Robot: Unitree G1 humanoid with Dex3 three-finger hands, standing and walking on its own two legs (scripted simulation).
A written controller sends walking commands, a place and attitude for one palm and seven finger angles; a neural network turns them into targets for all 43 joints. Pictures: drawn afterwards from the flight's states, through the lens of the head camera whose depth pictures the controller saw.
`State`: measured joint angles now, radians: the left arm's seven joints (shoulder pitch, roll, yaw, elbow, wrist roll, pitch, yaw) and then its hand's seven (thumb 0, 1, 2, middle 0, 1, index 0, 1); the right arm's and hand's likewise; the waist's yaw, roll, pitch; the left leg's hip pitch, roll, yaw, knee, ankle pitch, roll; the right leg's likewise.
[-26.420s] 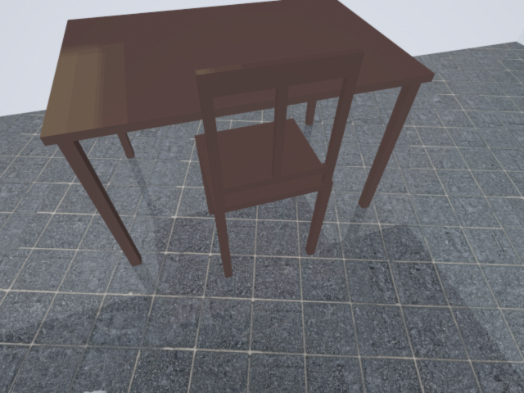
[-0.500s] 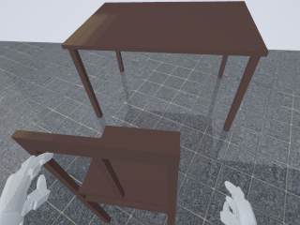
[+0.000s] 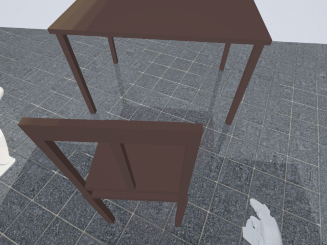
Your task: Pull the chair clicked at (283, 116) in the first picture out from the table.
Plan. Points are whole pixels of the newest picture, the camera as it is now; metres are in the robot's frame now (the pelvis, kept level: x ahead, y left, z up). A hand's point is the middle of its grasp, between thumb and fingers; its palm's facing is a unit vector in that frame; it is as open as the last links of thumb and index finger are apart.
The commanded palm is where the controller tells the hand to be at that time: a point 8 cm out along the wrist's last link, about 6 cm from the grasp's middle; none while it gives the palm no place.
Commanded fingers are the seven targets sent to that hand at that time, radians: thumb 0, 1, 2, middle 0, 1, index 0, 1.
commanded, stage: step back with the hand held close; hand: left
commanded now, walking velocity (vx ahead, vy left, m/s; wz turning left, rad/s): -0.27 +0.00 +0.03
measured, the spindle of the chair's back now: (125, 168) +0.32 +0.15 -0.06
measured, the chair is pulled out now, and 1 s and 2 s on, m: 0.62 0.62 0.62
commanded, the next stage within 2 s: stop stepping back and stand still in 0.60 s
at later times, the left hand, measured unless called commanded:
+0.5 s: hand out of the picture +0.10 +0.28 +0.18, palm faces +0.45 -0.72 -0.53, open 7.4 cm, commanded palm +0.05 +0.31 +0.18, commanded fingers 0.00 0.90 0.90 -0.20 -0.30 -0.20 -0.30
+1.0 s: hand out of the picture +0.00 +0.26 +0.18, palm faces +0.44 -0.77 -0.46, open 7.4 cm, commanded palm -0.04 +0.29 +0.18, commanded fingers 0.00 0.90 0.90 -0.20 -0.30 -0.20 -0.30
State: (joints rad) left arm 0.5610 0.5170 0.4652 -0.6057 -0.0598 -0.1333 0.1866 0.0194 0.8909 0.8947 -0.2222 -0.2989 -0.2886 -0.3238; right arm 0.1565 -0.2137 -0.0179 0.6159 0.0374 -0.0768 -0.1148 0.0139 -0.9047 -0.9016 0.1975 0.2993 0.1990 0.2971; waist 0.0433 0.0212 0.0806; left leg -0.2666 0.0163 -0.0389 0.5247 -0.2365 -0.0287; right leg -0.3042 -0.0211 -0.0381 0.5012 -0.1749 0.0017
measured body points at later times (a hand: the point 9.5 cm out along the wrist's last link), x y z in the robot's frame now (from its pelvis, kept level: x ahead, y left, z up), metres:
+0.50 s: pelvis -0.09 +0.01 -0.01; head -0.06 +0.00 +0.44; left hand +0.08 +0.31 +0.21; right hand +0.08 -0.21 -0.11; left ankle +0.02 +0.14 -0.73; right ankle -0.10 -0.12 -0.73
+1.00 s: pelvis -0.19 +0.00 +0.00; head -0.21 +0.00 +0.45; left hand -0.03 +0.30 +0.20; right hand -0.07 -0.25 -0.09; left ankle -0.18 +0.12 -0.70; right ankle -0.18 -0.12 -0.73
